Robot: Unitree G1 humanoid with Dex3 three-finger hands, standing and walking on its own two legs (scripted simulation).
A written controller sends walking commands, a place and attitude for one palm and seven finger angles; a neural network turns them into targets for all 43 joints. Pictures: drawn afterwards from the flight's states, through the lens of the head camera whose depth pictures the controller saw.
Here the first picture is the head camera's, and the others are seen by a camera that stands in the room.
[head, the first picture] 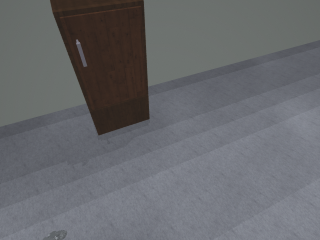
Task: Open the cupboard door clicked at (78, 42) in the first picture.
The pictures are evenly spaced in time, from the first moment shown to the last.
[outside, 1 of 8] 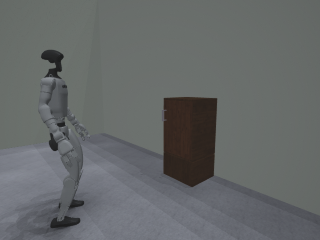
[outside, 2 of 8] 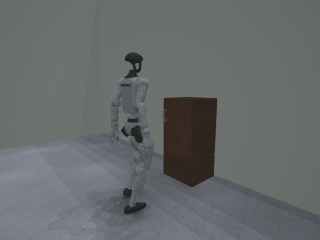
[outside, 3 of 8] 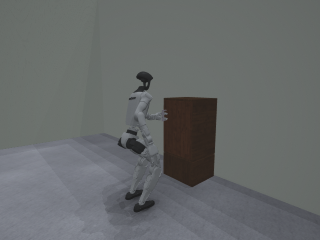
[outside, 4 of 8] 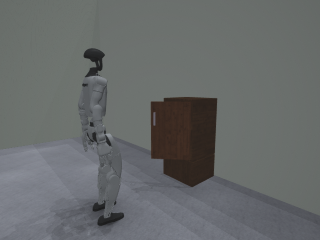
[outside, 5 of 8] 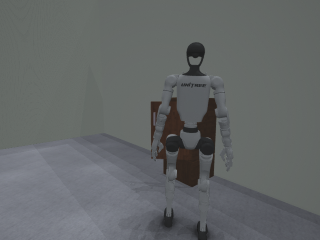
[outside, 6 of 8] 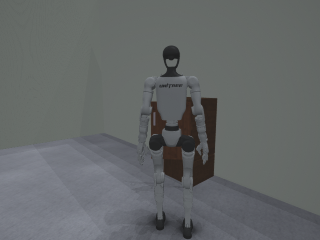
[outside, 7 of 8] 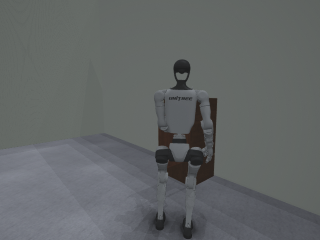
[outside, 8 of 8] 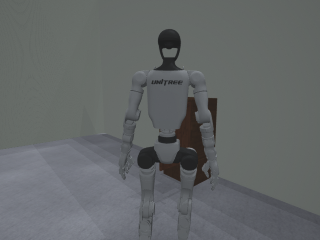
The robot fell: no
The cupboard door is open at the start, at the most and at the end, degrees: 0 91 90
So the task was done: yes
